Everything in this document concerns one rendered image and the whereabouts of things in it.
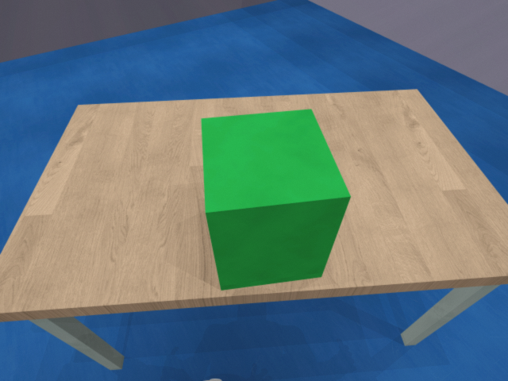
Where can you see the carton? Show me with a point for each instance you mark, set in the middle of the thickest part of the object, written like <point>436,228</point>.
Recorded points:
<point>274,197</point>

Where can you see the table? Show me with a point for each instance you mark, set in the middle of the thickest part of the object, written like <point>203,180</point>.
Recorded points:
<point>117,221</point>

